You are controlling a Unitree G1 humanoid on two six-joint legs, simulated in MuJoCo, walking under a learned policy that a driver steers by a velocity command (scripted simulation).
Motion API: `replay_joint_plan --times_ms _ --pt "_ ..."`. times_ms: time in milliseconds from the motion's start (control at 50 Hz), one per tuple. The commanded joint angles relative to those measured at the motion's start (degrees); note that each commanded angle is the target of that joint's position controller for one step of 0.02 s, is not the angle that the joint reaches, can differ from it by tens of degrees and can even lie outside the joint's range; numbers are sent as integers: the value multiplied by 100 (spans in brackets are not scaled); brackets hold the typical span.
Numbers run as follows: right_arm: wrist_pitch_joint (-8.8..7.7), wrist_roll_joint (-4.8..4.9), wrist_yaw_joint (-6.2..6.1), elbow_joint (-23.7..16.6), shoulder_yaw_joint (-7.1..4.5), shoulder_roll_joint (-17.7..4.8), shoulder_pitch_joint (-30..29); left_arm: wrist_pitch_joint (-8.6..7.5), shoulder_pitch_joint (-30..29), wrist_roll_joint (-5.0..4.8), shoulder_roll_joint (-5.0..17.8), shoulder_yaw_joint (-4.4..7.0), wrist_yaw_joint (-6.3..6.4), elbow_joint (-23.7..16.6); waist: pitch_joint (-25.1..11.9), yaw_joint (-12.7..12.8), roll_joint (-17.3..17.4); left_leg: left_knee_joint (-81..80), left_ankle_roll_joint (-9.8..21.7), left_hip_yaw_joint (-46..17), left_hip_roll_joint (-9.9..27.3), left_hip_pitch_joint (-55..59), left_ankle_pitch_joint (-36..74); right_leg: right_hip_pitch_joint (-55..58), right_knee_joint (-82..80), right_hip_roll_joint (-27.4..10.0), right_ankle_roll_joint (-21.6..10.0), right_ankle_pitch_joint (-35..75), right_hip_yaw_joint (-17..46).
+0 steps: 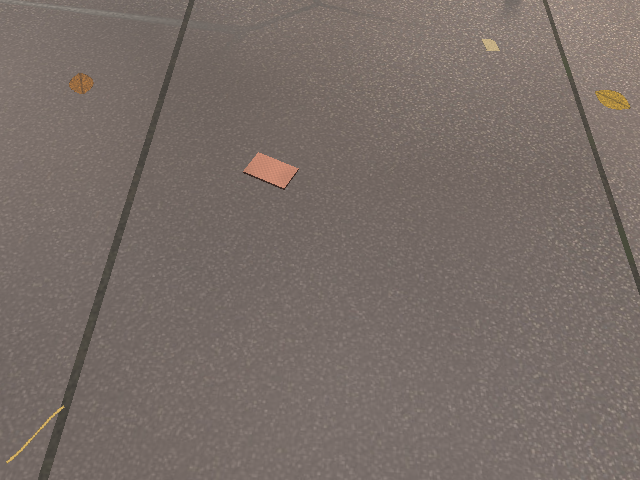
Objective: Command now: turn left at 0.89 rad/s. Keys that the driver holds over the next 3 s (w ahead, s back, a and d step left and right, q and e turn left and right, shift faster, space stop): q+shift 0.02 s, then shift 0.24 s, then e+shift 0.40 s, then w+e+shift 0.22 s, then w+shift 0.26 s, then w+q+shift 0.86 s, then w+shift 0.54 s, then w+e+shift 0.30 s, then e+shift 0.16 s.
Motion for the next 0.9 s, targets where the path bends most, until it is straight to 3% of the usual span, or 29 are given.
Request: replay_joint_plan --times_ms 20,80,160,260,320,340,380,400,420,440,460,480,520,560,660,680,700,720,740,760,780,800,820,840,860,900 --pt "-27 24 -94 -392 -224 -867 -185 -80 -58 85 558 119 -12 -367 -589 57 809 -1347 714 -1891 1227 840 1854 -825 262 17 45 674 325" --pt "-81 9 -101 -297 -216 -900 -5 -6 129 14 475 80 -28 -222 -786 4 702 -1266 675 -1808 1191 980 2078 -791 -6 67 93 837 267" --pt "-86 -68 -153 -221 -155 -841 178 42 -17 -17 500 68 1 -194 -680 -174 919 -1341 698 -2046 1219 1047 1667 -859 -476 64 81 878 269" --pt "-113 -132 -180 -155 -86 -773 187 15 -102 -52 483 39 7 -156 -557 -208 892 -1235 752 -2250 1264 941 1755 -490 -1133 110 -54 698 277" --pt "-187 -190 -204 -92 142 -309 -95 18 164 -118 264 -62 -18 55 -670 -90 862 -1247 643 -1846 1205 538 1867 642 -2060 99 -181 636 140" --pt "-209 -210 -215 -35 178 -296 -104 21 177 -145 236 -80 -18 98 -650 -99 911 -1235 603 -1765 1208 407 1796 1020 -2364 179 -234 679 85" --pt "-195 -161 -278 58 115 -591 -167 -18 243 -149 364 -46 -25 88 -495 83 853 -864 482 -1593 1177 283 1895 1473 -3237 372 -388 1095 15" --pt "-200 -139 -319 111 82 -689 -43 -75 197 -117 483 -32 -22 34 -453 96 687 -670 310 -1527 1129 265 1831 1618 -3732 295 -483 1547 333" --pt "-214 -143 -350 46 73 -676 21 -149 276 -68 778 19 -12 -13 -546 40 248 -170 105 -1314 887 185 1439 1761 -3964 -240 -656 2195 1194" --pt "-217 -127 -355 -125 87 -551 116 -196 295 -90 1368 161 -28 -64 -589 -170 -569 641 -171 -554 83 -403 230 2013 -4047 -1159 -1167 3681 2533" --pt "-172 -112 -398 -150 112 -497 -82 -177 657 -141 1303 225 -85 82 -580 100 -1017 1164 -334 -85 -301 -753 -1310 1966 -4190 -1740 -1889 4537 3329" --pt "-173 -133 -395 -228 104 -540 -340 -176 957 -131 1159 229 -125 157 -544 279 -857 2011 -380 -298 -267 -1160 -1882 2151 -4321 -1692 -2068 4342 3556" --pt "-160 -116 -326 -195 111 -408 -435 -100 598 -157 1011 271 -92 114 -440 93 -364 2559 -519 -457 -33 -1345 -1387 1942 -4237 -1036 -1730 3557 2801" --pt "-143 -108 -271 -217 141 -325 -451 -25 342 -164 935 305 -73 27 -555 13 -380 2166 -676 -350 9 -1248 -1058 1879 -4194 -533 -1437 3293 2414" --pt "-184 -67 -277 -348 214 -247 -706 71 569 -113 1066 474 -148 -19 -847 275 -536 1057 -707 -301 -138 -864 -913 1872 -4070 -394 -1390 2692 2957" --pt "-221 -93 -272 -323 215 -303 -579 79 570 -100 1110 515 -175 -41 -1117 254 -508 801 -656 -291 -176 -471 -1037 1706 -4177 -312 -1383 1315 3108" --pt "-246 -92 -267 -280 204 -339 -424 93 365 -77 1127 535 -215 -123 -1109 134 -572 403 -569 -295 -214 74 -1125 1199 -4327 -199 -1320 -253 3265" --pt "-266 -58 -288 -152 189 -323 -7 109 -104 -75 1115 537 -242 -269 -936 -247 -617 -290 -468 -244 -240 1078 -913 222 -4371 20 -1114 -1124 3236" --pt "-301 -53 -365 34 127 -476 589 95 -572 -82 953 499 -222 -427 -631 -716 -387 -1149 -355 -275 -60 2261 -626 -1003 -4058 441 -693 -1442 2841" --pt "-367 -50 -464 111 -13 -1047 898 41 -321 -122 450 386 -156 -455 -709 -708 1000 -1866 -233 -1553 1355 2902 -1849 -1781 -2257 1015 -403 -1461 1779" --pt "-400 -241 -453 -29 -142 -1664 439 -22 -517 -97 280 288 -142 -691 -449 -527 1914 -2646 200 -3903 2738 2200 -3374 -2547 -894 1246 -257 -344 1083" --pt "-432 -277 -427 -99 -55 -1226 -17 -63 -609 21 805 382 -168 -618 -186 -208 854 -2458 233 -3486 2631 1564 -3285 -2331 -225 513 -280 459 1121" --pt "-481 -238 -399 -140 42 -923 -206 -88 -467 -1 836 413 -283 -557 -233 -37 787 -2379 184 -2955 2340 1307 -2991 -2164 50 471 -271 830 989" --pt "-536 -216 -362 -161 85 -801 -329 -91 -221 5 776 392 -386 -457 -280 89 806 -2393 95 -2371 2068 1293 -2552 -2090 366 399 -222 1082 846" --pt "-591 -174 -366 -127 98 -779 -273 -75 -51 56 735 384 -494 -379 -284 111 932 -2435 77 -1888 1873 1226 -2285 -2051 715 323 -204 1269 659" --pt "-706 -189 -290 6 90 -747 133 -50 -104 45 620 314 -589 -410 -171 -12 905 -2507 59 -1401 1746 1145 -1987 -2189 1037 191 -222 1584 562"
